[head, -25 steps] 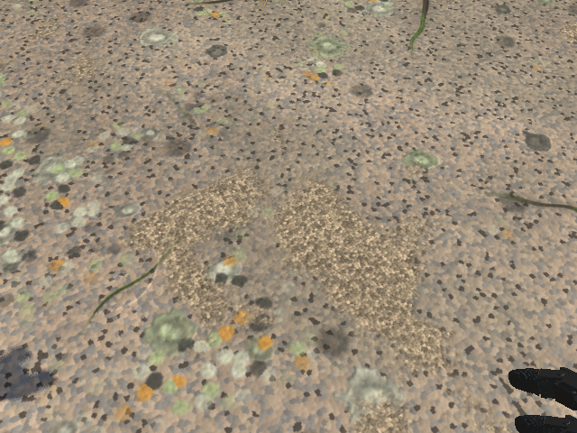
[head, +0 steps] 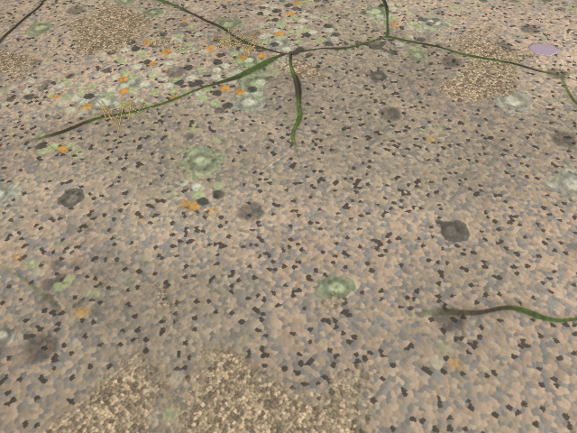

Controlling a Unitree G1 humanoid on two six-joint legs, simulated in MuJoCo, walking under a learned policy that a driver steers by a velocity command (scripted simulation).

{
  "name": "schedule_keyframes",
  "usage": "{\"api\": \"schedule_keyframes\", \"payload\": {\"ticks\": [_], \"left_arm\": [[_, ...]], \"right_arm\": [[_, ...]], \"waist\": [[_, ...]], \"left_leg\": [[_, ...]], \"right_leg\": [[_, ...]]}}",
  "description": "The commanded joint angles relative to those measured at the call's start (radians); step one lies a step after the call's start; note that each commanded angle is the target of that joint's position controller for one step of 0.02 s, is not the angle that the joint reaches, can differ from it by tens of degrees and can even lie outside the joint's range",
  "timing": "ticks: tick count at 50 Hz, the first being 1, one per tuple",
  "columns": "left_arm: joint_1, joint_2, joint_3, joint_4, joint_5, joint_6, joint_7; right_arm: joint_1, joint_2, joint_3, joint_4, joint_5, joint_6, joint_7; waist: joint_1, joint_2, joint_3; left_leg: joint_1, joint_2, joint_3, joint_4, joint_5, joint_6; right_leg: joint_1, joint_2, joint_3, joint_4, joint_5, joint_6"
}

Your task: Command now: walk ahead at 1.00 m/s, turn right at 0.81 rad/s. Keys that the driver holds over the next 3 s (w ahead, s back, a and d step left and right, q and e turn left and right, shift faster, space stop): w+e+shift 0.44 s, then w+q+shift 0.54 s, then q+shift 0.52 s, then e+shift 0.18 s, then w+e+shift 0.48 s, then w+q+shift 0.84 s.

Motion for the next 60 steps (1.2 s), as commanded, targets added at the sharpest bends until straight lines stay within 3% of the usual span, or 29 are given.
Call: {"api": "schedule_keyframes", "payload": {"ticks": [1, 2, 4, 5, 8, 11, 13, 16, 18, 20, 21, 22, 23, 25, 27, 29, 32, 37, 40, 41, 42, 43, 44, 47, 51, 54, 58, 59, 60], "left_arm": [[0.422, 0.176, 0.057, 0.070, 0.052, 0.015, 0.022], [0.357, 0.119, 0.045, 0.016, 0.061, -0.008, 0.018], [0.262, 0.112, 0.047, -0.017, 0.051, -0.046, 0.003], [0.192, 0.119, 0.048, -0.037, 0.046, -0.059, 0.003], [0.140, 0.099, 0.040, -0.055, 0.030, -0.060, 0.029], [0.188, 0.078, 0.033, -0.029, 0.016, -0.048, 0.066], [0.207, 0.097, 0.041, -0.012, 0.013, -0.032, 0.074], [0.237, 0.096, 0.049, 0.015, 0.000, -0.026, 0.078], [0.223, 0.092, 0.057, 0.019, -0.001, -0.021, 0.084], [0.146, 0.104, 0.059, -0.012, 0.032, -0.012, 0.076], [0.124, 0.019, 0.027, -0.052, 0.072, -0.012, 0.066], [0.341, -0.076, -0.010, -0.102, -0.004, -0.023, 0.055], [0.291, 0.014, -0.009, -0.055, -0.031, -0.015, 0.071], [0.056, 0.067, -0.002, -0.083, 0.030, -0.024, 0.064], [-0.044, 0.021, -0.010, -0.134, 0.040, -0.046, 0.051], [-0.042, -0.003, -0.020, -0.142, 0.035, -0.051, 0.046], [-0.119, -0.002, -0.039, -0.182, 0.061, -0.075, 0.030], [-0.215, 0.066, -0.018, -0.195, 0.038, -0.094, 0.022], [-0.032, 0.147, 0.038, -0.164, 0.037, -0.095, 0.048], [0.201, 0.198, 0.060, -0.132, 0.045, -0.087, 0.066], [0.309, 0.286, 0.075, -0.098, 0.065, -0.073, 0.059], [0.303, 0.221, 0.066, -0.084, 0.050, -0.067, 0.055], [0.256, 0.159, 0.052, -0.067, 0.038, -0.065, 0.060], [0.115, 0.038, 0.023, -0.027, 0.077, -0.061, 0.057], [-0.049, 0.037, 0.031, -0.016, 0.053, -0.070, 0.064], [-0.097, 0.124, 0.054, -0.019, 0.047, -0.075, 0.089], [-0.052, 0.253, 0.088, -0.013, 0.008, -0.058, 0.086], [-0.058, 0.238, 0.084, -0.020, 0.004, -0.053, 0.079], [-0.009, 0.134, 0.056, -0.004, 0.020, -0.057, 0.066]], "right_arm": [[-0.139, 0.074, 0.031, -0.230, 0.041, -0.079, 0.046], [-0.163, -0.017, 0.036, -0.266, 0.049, -0.121, 0.061], [-0.240, -0.076, 0.017, -0.290, 0.049, -0.133, 0.058], [-0.233, -0.078, 0.017, -0.275, 0.022, -0.121, 0.048], [-0.226, -0.111, 0.000, -0.262, 0.004, -0.082, 0.021], [-0.428, -0.040, 0.021, -0.340, -0.012, -0.072, 0.012], [-0.502, -0.001, 0.026, -0.373, 0.001, -0.073, 0.018], [-0.510, -0.061, -0.010, -0.387, 0.044, -0.082, 0.021], [-0.483, -0.112, -0.036, -0.386, 0.062, -0.094, 0.020], [-0.171, -0.175, -0.078, -0.330, 0.071, -0.100, 0.012], [0.098, -0.218, -0.084, -0.287, 0.064, -0.084, 0.001], [0.102, -0.300, -0.089, -0.253, 0.010, -0.087, 0.028], [0.048, -0.180, -0.075, -0.272, 0.011, -0.080, 0.034], [0.026, -0.109, -0.055, -0.218, 0.009, -0.057, 0.034], [0.014, -0.083, -0.039, -0.170, -0.004, -0.059, 0.045], [0.010, -0.025, -0.016, -0.145, 0.025, -0.058, 0.060], [-0.012, -0.107, -0.037, -0.146, 0.052, -0.056, 0.045], [0.053, -0.164, -0.047, -0.126, 0.068, -0.048, 0.033], [0.093, -0.157, -0.035, -0.102, 0.053, -0.034, 0.036], [0.057, -0.124, -0.019, -0.134, 0.029, -0.038, 0.037], [0.199, 0.025, 0.024, -0.164, 0.064, -0.051, 0.033], [0.165, -0.033, 0.017, -0.161, 0.102, -0.048, 0.020], [0.046, -0.074, 0.003, -0.174, 0.102, -0.041, 0.012], [-0.058, -0.038, -0.002, -0.195, 0.061, -0.002, 0.025], [-0.116, 0.000, 0.006, -0.248, 0.051, 0.046, 0.046], [-0.148, -0.036, -0.002, -0.243, 0.017, 0.027, 0.082], [0.033, -0.159, -0.063, -0.202, 0.033, 0.046, 0.099], [0.182, -0.230, -0.100, -0.170, 0.031, 0.058, 0.086], [0.177, -0.257, -0.107, -0.156, 0.040, 0.067, 0.064]], "waist": [[0.061, -0.415, -0.121], [0.084, -0.250, -0.206], [-0.016, 0.116, -0.056], [-0.049, 0.164, -0.021], [-0.078, 0.130, 0.037], [0.009, 0.055, 0.087], [0.058, -0.010, 0.061], [0.078, -0.063, 0.006], [0.046, -0.087, -0.012], [-0.141, -0.106, -0.221], [-0.230, -0.011, -0.415], [-0.067, 0.558, -0.551], [-0.118, 0.452, -0.397], [-0.148, 0.084, -0.127], [-0.087, 0.068, -0.016], [-0.037, 0.117, 0.002], [-0.015, 0.086, 0.055], [-0.032, 0.097, 0.052], [0.096, 0.101, -0.093], [0.210, 0.055, -0.246], [0.134, -0.271, -0.468], [0.145, -0.273, -0.397], [0.149, -0.190, -0.202], [0.031, -0.075, 0.006], [-0.072, -0.046, 0.117], [-0.069, 0.012, 0.071], [-0.172, -0.045, -0.106], [-0.257, -0.012, -0.177], [-0.230, 0.158, -0.125]], "left_leg": [[-1.008, -0.110, -0.266, 1.087, -0.196, -0.002], [-1.073, -0.077, -0.410, 1.040, -0.105, 0.073], [-0.996, 0.008, -0.422, 0.769, 0.057, 0.116], [-0.931, 0.038, -0.434, 0.685, 0.089, 0.092], [-0.832, 0.092, -0.416, 0.477, 0.126, 0.007], [-0.748, 0.061, -0.337, 0.145, 0.328, -0.053], [-0.624, 0.009, -0.299, -0.048, 0.462, -0.071], [-0.521, -0.017, -0.348, -0.187, 0.518, -0.086], [-0.508, -0.006, -0.371, -0.243, 0.456, -0.063], [-0.180, 0.044, -0.362, -0.179, 0.368, -0.006], [0.176, 0.222, -0.545, -0.072, 0.123, 0.036], [0.422, 0.482, -1.215, -0.334, -0.312, 0.238], [0.310, 0.442, -1.268, -0.409, -0.549, 0.227], [-0.003, 0.307, -0.916, -0.420, -0.177, 0.181], [-0.199, 0.233, -0.766, -0.442, 0.023, 0.203], [-0.262, 0.200, -0.725, -0.469, 0.118, 0.230], [-0.391, 0.216, -0.694, -0.509, 0.185, 0.257], [-0.569, 0.204, -0.605, -0.539, 0.235, 0.201], [-0.548, 0.122, -0.515, -0.157, 0.595, 0.119], [-0.726, 0.080, -0.472, 0.175, 0.488, 0.079], [-0.965, 0.004, -0.410, 0.555, -0.077, 0.043], [-1.100, 0.051, -0.409, 0.721, -0.046, 0.047], [-1.187, 0.088, -0.373, 0.778, 0.023, 0.045], [-1.069, 0.185, -0.371, 0.692, 0.109, 0.046], [-1.029, 0.230, -0.364, 0.537, 0.163, 0.021], [-0.732, 0.141, -0.226, 0.143, 0.508, 0.020], [-0.383, -0.026, -0.119, 0.044, 0.460, 0.096], [-0.158, -0.047, -0.144, 0.013, 0.493, 0.139], [-0.034, 0.005, -0.257, -0.056, 0.605, 0.176]], "right_leg": [[0.856, -0.134, 0.636, -0.128, -0.202, -0.286], [0.858, -0.233, 0.931, -0.374, -0.509, -0.311], [0.585, -0.232, 0.938, -0.499, -0.575, -0.229], [0.462, -0.189, 0.888, -0.490, -0.484, -0.225], [0.274, -0.082, 0.668, -0.499, -0.225, -0.202], [0.140, 0.008, 0.511, -0.487, -0.050, -0.156], [0.095, 0.043, 0.480, -0.464, -0.056, -0.103], [0.204, 0.018, 0.558, -0.396, -0.112, -0.067], [0.341, -0.013, 0.597, -0.294, 0.013, -0.042], [0.355, 0.008, 0.537, 0.055, 0.302, 0.019], [0.158, 0.035, 0.459, 0.408, 0.048, 0.040], [-0.191, 0.113, 0.373, 0.720, -0.483, 0.075], [-0.314, -0.002, 0.317, 0.801, -0.355, 0.074], [-0.277, -0.039, 0.242, 0.745, -0.240, 0.068], [-0.216, -0.072, 0.258, 0.618, -0.243, 0.056], [-0.188, -0.097, 0.230, 0.486, -0.263, 0.063], [-0.137, -0.124, 0.216, 0.208, -0.146, 0.105], [0.281, -0.044, 0.172, -0.071, 0.118, 0.145], [0.587, -0.025, 0.143, -0.120, 0.012, 0.099], [0.874, -0.181, 0.294, -0.102, -0.140, 0.047], [1.122, -0.465, 0.824, -0.248, -0.506, -0.102], [1.044, -0.469, 1.020, -0.399, -0.732, -0.112], [0.922, -0.438, 0.862, -0.413, -0.625, -0.083], [0.552, -0.337, 0.476, -0.447, -0.223, -0.038], [0.354, -0.326, 0.169, -0.521, 0.184, 0.001], [0.264, -0.210, -0.060, -0.502, 0.305, 0.062], [0.415, -0.229, -0.079, -0.132, 0.805, 0.104], [0.327, -0.215, -0.069, 0.122, 0.751, 0.131], [0.142, -0.106, -0.045, 0.445, -0.056, 0.192]]}}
